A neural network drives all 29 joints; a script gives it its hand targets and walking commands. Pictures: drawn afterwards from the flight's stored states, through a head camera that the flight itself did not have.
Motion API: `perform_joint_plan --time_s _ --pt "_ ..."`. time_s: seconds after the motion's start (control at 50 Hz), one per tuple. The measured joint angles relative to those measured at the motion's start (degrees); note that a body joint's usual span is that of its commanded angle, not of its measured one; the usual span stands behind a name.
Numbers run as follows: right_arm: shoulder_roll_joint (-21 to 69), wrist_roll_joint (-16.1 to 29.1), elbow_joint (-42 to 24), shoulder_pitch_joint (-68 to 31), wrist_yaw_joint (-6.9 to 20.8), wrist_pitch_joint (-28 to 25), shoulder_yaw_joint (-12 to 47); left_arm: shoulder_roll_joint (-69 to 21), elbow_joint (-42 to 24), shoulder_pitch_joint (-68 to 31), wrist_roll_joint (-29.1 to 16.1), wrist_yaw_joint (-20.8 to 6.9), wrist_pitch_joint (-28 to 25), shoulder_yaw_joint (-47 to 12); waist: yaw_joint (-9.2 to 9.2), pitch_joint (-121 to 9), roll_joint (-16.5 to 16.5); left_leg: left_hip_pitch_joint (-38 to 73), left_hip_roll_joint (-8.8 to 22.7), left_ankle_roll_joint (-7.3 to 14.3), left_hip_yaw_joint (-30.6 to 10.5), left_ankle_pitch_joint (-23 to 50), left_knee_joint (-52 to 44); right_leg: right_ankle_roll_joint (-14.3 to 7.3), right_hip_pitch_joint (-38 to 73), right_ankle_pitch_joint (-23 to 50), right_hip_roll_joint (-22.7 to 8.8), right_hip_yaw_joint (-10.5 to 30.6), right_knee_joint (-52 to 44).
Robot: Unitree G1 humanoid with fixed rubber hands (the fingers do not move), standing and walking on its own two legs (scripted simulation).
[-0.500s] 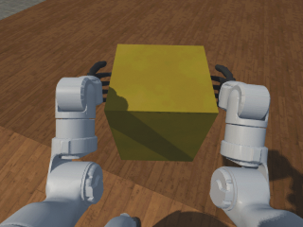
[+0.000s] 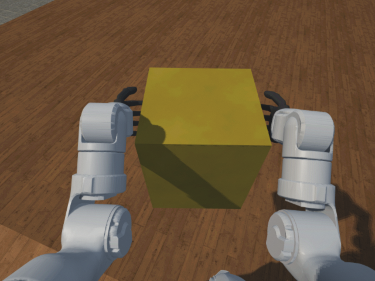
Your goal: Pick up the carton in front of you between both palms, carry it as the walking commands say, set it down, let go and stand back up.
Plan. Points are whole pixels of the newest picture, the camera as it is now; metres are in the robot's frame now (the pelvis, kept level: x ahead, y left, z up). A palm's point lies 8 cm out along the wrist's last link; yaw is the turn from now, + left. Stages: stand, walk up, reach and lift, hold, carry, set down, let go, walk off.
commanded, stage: carry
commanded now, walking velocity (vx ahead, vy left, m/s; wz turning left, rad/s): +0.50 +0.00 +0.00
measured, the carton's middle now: (198, 143) +0.39 +0.00 +0.08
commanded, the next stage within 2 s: none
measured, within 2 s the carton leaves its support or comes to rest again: neither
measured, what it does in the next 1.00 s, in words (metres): climbs: left foot, then right foot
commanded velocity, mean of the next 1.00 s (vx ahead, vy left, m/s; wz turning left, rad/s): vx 0.50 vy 0.00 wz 0.00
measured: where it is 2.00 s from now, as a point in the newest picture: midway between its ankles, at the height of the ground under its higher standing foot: (193, 124)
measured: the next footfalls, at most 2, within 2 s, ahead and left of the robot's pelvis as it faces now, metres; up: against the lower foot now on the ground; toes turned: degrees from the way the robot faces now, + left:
left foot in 0.30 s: +0.33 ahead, +0.11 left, +0.00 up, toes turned +5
right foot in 0.74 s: +0.63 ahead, -0.08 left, +0.00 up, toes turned -7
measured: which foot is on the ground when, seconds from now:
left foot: up 0.00-0.28, down 0.30-0.76, up 0.78-1.00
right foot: down 0.00-0.32, up 0.34-0.72, down 0.74-1.00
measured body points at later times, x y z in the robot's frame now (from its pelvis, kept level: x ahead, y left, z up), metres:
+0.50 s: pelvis +0.29 +0.04 +0.04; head +0.31 +0.05 +0.49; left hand +0.68 +0.17 +0.18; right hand +0.66 -0.13 +0.18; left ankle +0.29 +0.11 -0.70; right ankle +0.29 -0.09 -0.62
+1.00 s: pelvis +0.60 -0.02 +0.05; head +0.64 -0.04 +0.50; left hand +0.91 +0.15 +0.12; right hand +0.94 -0.15 +0.12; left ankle +0.64 +0.12 -0.63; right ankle +0.59 -0.08 -0.70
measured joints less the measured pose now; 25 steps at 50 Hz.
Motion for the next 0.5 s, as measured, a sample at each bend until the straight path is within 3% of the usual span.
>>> perform_joint_plan --time_s 0.04,0.08,0.14,0.22,0.28,0.32,0.4,0.44,0.5 --pt "0.25 -0.56 -0.6 0.23 0.06 0.49 -0.47 0.09 -1.45 1.53 -1.36 0.89 0.41 -1.35 2.05 1.24 -1.09 -7.58 -2.47 1.47 -1.7 0.9 14.79 0.5 2.63 5.65 0.13 1.67 -2.08" --pt "0.99 -1.18 -1.8 0.03 0.08 1.03 -0.93 0.49 -3.95 2.93 -2.91 1.65 1.04 -1.81 3.61 2.04 -1.54 -13.44 -3.06 2.62 -1.51 2.3 18.24 2.31 5.66 4.88 -0.08 2.63 -4.58" --pt "2.05 -2.1 -4.83 -0.71 0.06 1.64 -1.59 0.94 -6.76 2.48 -4.47 2.44 1.56 -1.03 4.87 2.68 -2.22 -19.19 -2.76 3.02 -0.89 1.86 10.6 3.14 9.51 2.59 -0.7 3.41 -7.78" --pt "2.66 -3.12 -6.54 -1.82 0.11 1.52 -2.47 1.16 -6.06 -0.31 -4.77 2.58 1.01 0.27 4.91 1.44 -3.01 -20.11 -2.4 2.76 0.4 6.91 -9.4 4.3 13.91 -0.57 -1.65 3.94 -9.72" --pt "2.58 -3.89 -4.14 -2.39 0.29 1.28 -2.62 1.53 -2.62 -1.74 -4.06 1.92 0.69 0.55 3.51 -0.95 -3.37 -15.14 -2.91 3.33 3.42 14.78 -23.44 5.8 17.41 -5.38 -2.43 4.33 -8.04" --pt "2.74 -4.38 -0.9 -3.01 0.35 0.48 -1.99 2.62 -0.02 -2.17 -3.79 1.24 0.52 0.52 1.79 -2.48 -3.71 -12.85 -3.22 4.49 4.87 22.83 -24.5 6.32 17.31 -8.45 -3.34 4.96 -1.44" --pt "3.38 -4.29 2.56 -0.11 0.35 -0.58 0.01 3.19 3.23 -0.37 -3.46 -0.61 0.74 0.58 -2.39 -3.2 -2.78 -9.33 -3.45 5.39 4.39 14.22 -21.8 5.72 7.84 -10.09 -1.51 8.26 21.76" --pt "2.94 -2.88 1.31 2.04 0.07 -0.15 0.87 2.62 2.72 0.4 -2.82 -0.62 1.44 0.11 -3.92 -2.65 -2.34 -6.46 -3.19 4.73 4.04 14.13 -24.4 5.81 3.37 -7.46 -1.56 8.05 24.09" --pt "2.67 -1.35 -0.16 3.73 -0.4 -0.61 1.25 1.57 0.97 1.44 -1.8 -0.6 1.5 0.24 -5.71 -1.62 -1.97 -2.26 -2.85 4.85 3.72 13.3 -28.31 6.38 -2.01 -3.96 -2.26 7.84 20.31"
